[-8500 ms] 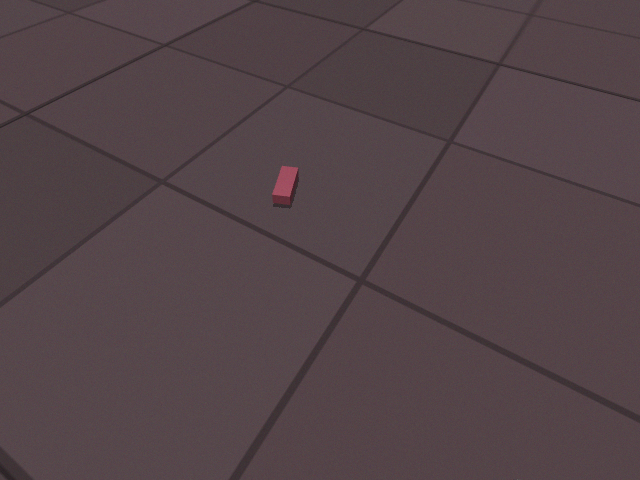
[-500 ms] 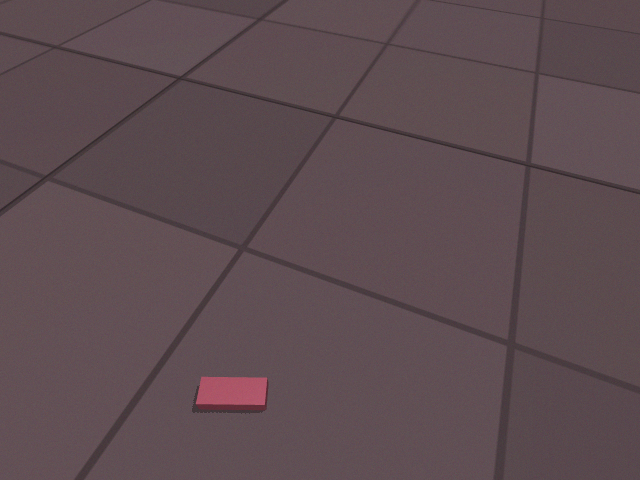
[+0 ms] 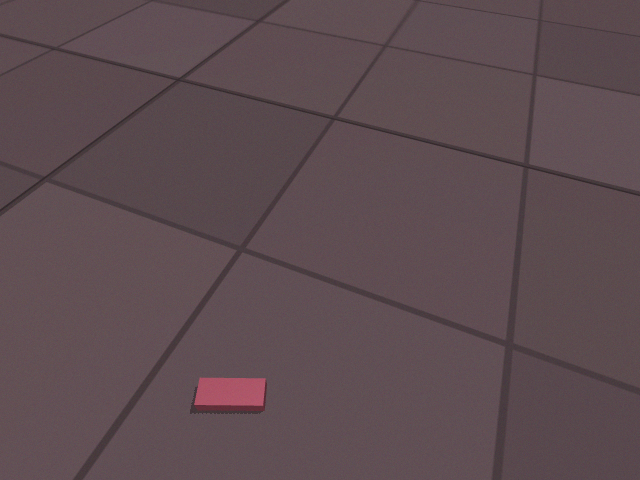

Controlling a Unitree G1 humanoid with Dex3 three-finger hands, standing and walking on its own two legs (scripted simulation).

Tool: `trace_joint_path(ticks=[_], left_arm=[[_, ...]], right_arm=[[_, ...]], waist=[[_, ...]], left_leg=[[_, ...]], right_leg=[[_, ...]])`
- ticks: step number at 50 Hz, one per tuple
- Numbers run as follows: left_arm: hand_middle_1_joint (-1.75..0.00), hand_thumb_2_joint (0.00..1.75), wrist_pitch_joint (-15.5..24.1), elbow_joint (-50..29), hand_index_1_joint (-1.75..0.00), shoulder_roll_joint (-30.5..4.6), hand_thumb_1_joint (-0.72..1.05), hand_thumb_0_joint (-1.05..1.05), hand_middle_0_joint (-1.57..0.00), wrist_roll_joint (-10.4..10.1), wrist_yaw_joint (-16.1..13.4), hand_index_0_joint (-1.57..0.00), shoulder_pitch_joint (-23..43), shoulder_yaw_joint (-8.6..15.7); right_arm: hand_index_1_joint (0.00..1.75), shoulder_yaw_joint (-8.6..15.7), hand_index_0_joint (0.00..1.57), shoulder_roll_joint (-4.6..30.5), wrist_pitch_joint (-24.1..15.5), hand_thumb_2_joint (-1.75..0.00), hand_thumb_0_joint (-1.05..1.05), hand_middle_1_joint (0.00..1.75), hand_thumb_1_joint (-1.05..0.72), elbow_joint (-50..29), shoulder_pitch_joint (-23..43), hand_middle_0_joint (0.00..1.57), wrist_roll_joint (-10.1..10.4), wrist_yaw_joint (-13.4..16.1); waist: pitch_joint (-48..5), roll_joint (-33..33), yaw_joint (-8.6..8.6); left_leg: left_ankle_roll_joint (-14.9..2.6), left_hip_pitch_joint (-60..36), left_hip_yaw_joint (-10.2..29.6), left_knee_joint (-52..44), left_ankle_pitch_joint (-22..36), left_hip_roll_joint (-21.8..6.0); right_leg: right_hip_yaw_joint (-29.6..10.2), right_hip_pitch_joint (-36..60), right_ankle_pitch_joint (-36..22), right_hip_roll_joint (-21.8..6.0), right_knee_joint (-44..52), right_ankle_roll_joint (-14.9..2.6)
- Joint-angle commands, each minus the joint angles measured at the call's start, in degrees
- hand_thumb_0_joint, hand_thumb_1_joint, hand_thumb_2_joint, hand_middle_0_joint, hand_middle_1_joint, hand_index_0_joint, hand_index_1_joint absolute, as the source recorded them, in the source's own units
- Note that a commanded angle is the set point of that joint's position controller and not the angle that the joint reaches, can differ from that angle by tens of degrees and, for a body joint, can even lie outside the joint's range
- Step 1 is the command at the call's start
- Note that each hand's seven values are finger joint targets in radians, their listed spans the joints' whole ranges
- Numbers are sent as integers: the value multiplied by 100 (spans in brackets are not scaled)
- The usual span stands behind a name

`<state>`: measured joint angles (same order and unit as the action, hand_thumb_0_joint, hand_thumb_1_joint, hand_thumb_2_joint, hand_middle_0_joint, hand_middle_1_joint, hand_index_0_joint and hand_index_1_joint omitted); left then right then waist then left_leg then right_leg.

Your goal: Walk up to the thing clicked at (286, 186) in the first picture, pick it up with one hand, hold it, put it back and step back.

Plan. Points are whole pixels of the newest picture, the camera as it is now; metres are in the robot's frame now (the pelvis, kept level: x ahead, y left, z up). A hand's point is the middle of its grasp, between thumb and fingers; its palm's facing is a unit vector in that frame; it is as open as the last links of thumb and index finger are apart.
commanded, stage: stand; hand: left
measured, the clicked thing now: (232, 394) +0.47 +0.25 -0.76
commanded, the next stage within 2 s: walk up in 0.40 s
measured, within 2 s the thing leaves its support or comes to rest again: neither
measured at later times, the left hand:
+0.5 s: hand out of the picture +0.07 +0.27 -0.15, palm faces -0.01 -0.93 -0.37, open 7.4 cm
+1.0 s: hand out of the picture +0.12 +0.32 -0.16, palm faces -0.02 -0.93 -0.36, open 7.4 cm
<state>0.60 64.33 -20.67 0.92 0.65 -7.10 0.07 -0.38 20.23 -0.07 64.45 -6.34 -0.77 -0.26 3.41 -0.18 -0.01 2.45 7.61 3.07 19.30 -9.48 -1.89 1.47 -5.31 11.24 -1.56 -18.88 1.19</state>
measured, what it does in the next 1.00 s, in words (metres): steps on the spot: right foot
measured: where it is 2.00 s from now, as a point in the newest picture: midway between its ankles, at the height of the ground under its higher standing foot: outside the picture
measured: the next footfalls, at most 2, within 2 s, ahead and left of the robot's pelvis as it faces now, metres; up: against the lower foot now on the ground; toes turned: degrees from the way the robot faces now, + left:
right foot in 0.84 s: +0.07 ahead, -0.06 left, +0.00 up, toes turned +1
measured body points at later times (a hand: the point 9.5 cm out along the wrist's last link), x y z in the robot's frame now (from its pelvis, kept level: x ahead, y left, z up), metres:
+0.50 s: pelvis +0.00 +0.01 +0.00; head +0.01 +0.00 +0.45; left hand +0.07 +0.32 -0.13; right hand +0.08 -0.30 -0.14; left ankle +0.01 +0.15 -0.74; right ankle -0.01 -0.13 -0.75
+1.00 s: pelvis +0.05 +0.06 -0.01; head +0.07 +0.06 +0.44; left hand +0.12 +0.37 -0.13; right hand +0.14 -0.22 -0.14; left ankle +0.02 +0.16 -0.75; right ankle +0.04 -0.06 -0.75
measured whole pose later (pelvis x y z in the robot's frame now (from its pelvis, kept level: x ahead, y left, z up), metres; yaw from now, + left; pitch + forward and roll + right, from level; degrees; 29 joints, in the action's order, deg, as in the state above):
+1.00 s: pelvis +0.05 +0.06 -0.01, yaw +0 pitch -3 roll +0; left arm 0.3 61.1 -19.7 0.5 -0.2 -6.6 0.1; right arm 1.0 18.4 0.5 58.9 -6.9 -0.3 -0.2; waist 5.7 -0.7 0.0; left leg -1.6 5.6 -0.4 23.4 -15.2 2.0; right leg -0.3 -8.0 14.5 -0.9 -25.0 0.5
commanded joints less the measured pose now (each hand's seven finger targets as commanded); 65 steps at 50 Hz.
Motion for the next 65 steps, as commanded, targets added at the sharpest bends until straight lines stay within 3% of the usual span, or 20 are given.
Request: trace_joint_path(ticks=[1,19,22,24,26,28,30,31,32,33,34,38,40,41,43,45,47,51,58,65], left_arm=[[-30,90,88,-354,-30,-1236,90,0,-20,-32,-92,-20,146,271],[-30,90,88,-366,-30,-1235,90,0,-20,-31,-100,-20,165,250],[-30,90,191,-373,-30,-1765,90,0,-20,80,-256,-20,-270,575],[-30,90,207,-621,-30,-1805,90,0,-20,116,-290,-20,8,652],[-30,90,234,-784,-30,-1690,90,0,-20,157,-312,-20,56,650],[-30,90,236,-926,-30,-1613,90,0,-20,160,-293,-20,211,617],[-30,90,182,-1087,-30,-1370,90,0,-20,84,-234,-20,448,519],[-30,90,150,-1131,-30,-1074,90,0,-20,21,-208,-20,212,449],[-30,90,89,-1070,-30,-872,90,0,-20,-66,-228,-20,74,379],[-30,90,55,-1003,-30,-1125,90,0,-20,-42,-258,-20,98,436],[-30,90,44,-954,-30,-1134,90,0,-20,-61,-254,-20,1,417],[-30,90,122,-814,-30,-1014,90,0,-20,-118,-242,-20,-289,340],[-30,90,119,-757,-30,-983,90,0,-20,-63,-240,-20,-268,331],[-30,90,121,-705,-30,-930,90,0,-20,-42,-250,-20,-300,320],[-30,90,161,-683,-30,-1273,90,0,-20,0,-266,-20,-252,384],[-30,90,119,-848,-30,-1518,90,0,-20,-37,-204,-20,322,382],[-30,90,90,-817,-30,-1180,90,0,-20,-99,-167,-20,425,291],[-30,90,102,-608,-30,-1094,90,0,-20,-96,-166,-20,320,289],[-30,90,86,-473,-30,-1026,90,0,-20,-82,-185,-20,447,289],[-30,90,88,-418,-30,-1053,90,0,-20,-40,-168,-20,591,282]], right_arm=[[30,247,20,1241,-128,-90,0,30,-90,-329,236,20,21,55],[30,245,20,1224,-116,-90,0,30,-90,-345,188,20,26,69],[30,454,20,1214,142,-90,0,30,-90,-631,221,20,-143,-72],[30,496,20,1140,203,-90,0,30,-90,-763,74,20,-169,-142],[30,557,20,1143,231,-90,0,30,-90,-904,16,20,-176,-200],[30,580,20,1099,189,-90,0,30,-90,-949,-291,20,-177,-234],[30,665,20,1172,106,-90,0,30,-90,-763,-778,20,-211,-208],[30,770,20,1512,51,-90,0,30,-90,-811,-748,20,-277,-167],[30,756,20,1716,34,-90,0,30,-90,-1000,-336,20,-235,-158],[30,777,20,1788,10,-90,0,30,-90,-1040,-353,20,-201,-149],[30,739,20,1660,-6,-90,0,30,-90,-1056,-256,20,-198,-116],[30,587,20,1356,-95,-90,0,30,-90,-1145,-83,20,-83,20],[30,569,20,1355,-70,-90,0,30,-90,-1166,-88,20,-1,43],[30,550,20,1298,-44,-90,0,30,-90,-1145,-62,20,70,53],[30,474,20,1087,-34,-90,0,30,-90,-1178,-39,20,190,56],[30,474,20,1002,10,-90,0,30,-90,-1013,-249,20,130,96],[30,482,20,1206,-67,-90,0,30,-90,-873,-56,20,49,89],[30,416,20,1169,-151,-90,0,30,-90,-750,66,20,85,89],[30,412,20,1090,-138,-90,0,30,-90,-614,303,20,71,109],[30,371,20,1084,-131,-90,0,30,-90,-574,497,20,34,89]], waist=[[-392,-97,-43],[-424,30,-16],[-272,294,-205],[3,772,-185],[193,848,-164],[72,953,41],[-198,605,322],[-355,-383,208],[-260,-928,63],[-201,-951,159],[-139,-742,58],[-559,-975,-48],[-669,-839,-23],[-661,-639,-93],[-871,5,-54],[-586,499,144],[-474,268,44],[-679,249,-7],[-796,-41,-20],[-549,-90,-19]], left_leg=[[-277,-10,306,-299,563,-481],[-274,-80,270,-228,721,-490],[-318,732,-124,656,-758,18],[-280,982,-12,1570,-1526,-24],[-306,1198,211,2099,-1768,-185],[-333,981,171,1480,-1542,-285],[-398,-124,-10,24,-368,-82],[-585,-341,976,-510,606,-724],[-1008,-190,1744,-684,215,-1178],[-1393,237,1909,-704,-214,-1375],[-1424,50,1707,-549,4,-1263],[-1205,-709,978,180,2485,-1136],[-1055,-666,674,506,2981,-996],[-893,-475,565,632,2958,-945],[-460,59,286,759,1815,-462],[-355,-268,141,329,-194,-119],[-465,-319,368,-122,914,-446],[-467,-607,237,-43,2068,-544],[-377,-792,107,-241,2239,-540],[-347,-552,85,-480,1367,-499]], right_leg=[[-449,-58,-467,-590,329,-195],[-443,-71,-586,-599,315,-195],[-1202,190,557,-1273,657,-652],[-1601,-283,682,-1826,754,-1125],[-1553,-535,637,-1910,709,-1297],[-1141,-504,16,-1705,363,-1129],[-374,-910,-655,-1091,-597,-637],[130,-1121,-368,-403,-1592,-270],[128,-1468,1530,234,-1745,-122],[-277,-1245,2299,100,-2382,-191],[-455,-1375,2296,38,-2475,-225],[-348,-1220,1479,-37,-1614,-161],[-117,-659,807,68,-845,-187],[-139,-260,-12,53,-181,-239],[-874,595,-2171,-621,-100,-487],[-1266,-288,-1406,-1103,-256,-820],[-780,-154,-1553,-625,-447,-447],[-683,185,-2111,-544,-250,-317],[-577,352,-2214,-576,-107,-288],[-675,240,-1752,-587,157,-261]])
